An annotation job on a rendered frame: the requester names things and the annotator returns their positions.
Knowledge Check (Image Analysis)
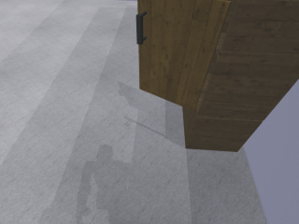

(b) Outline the cupboard door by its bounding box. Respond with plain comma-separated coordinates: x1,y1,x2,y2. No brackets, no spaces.
137,0,232,111

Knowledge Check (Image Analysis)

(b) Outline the handle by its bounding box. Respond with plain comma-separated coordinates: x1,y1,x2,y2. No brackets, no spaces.
135,11,147,46

